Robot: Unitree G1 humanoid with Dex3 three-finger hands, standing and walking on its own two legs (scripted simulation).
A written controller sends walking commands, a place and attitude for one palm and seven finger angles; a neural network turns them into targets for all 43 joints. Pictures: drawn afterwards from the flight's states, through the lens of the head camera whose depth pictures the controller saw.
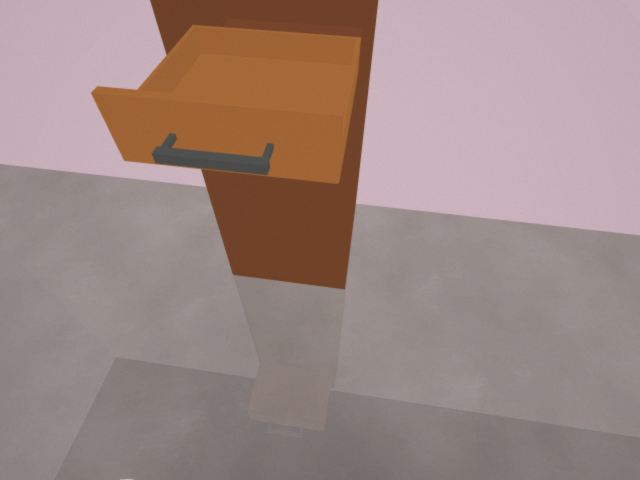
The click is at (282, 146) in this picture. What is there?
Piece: drawer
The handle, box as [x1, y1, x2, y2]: [152, 133, 273, 174]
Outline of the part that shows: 152,152 153,158 157,163 267,174 269,168 268,161 273,149 273,145 271,143 267,143 261,157 178,149 171,147 176,137 175,134 169,133 161,146 156,146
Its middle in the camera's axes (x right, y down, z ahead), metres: -0.17 -0.13 +0.61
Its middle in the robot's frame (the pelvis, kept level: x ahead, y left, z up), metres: +0.56 +0.19 +0.09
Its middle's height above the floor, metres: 0.87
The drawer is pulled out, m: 0.29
